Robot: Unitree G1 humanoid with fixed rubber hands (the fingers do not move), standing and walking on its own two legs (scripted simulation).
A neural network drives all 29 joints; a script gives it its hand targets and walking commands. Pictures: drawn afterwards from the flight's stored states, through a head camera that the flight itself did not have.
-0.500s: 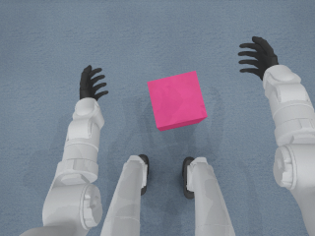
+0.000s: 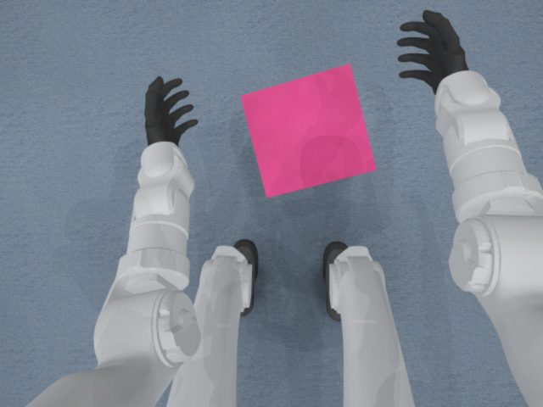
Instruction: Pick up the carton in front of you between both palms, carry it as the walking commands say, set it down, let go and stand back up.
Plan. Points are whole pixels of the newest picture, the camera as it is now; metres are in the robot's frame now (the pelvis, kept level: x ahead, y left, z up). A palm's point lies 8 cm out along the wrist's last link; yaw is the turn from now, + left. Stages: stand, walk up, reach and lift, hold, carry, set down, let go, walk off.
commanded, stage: reach and lift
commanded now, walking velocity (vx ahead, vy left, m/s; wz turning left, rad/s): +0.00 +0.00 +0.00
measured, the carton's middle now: (306, 140) +0.46 -0.04 -0.45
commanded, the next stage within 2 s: none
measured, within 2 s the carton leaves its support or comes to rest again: leaves its support in 1.38 s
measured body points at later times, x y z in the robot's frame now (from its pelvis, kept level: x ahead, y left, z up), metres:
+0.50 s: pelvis -0.06 +0.02 -0.18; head +0.31 -0.03 +0.07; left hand +0.46 +0.16 -0.35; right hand +0.50 -0.21 -0.37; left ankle +0.08 +0.15 -0.54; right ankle +0.07 -0.10 -0.55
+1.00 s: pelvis -0.04 +0.02 -0.20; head +0.31 -0.05 +0.06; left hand +0.47 +0.14 -0.38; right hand +0.50 -0.20 -0.39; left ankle +0.08 +0.15 -0.54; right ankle +0.06 -0.10 -0.55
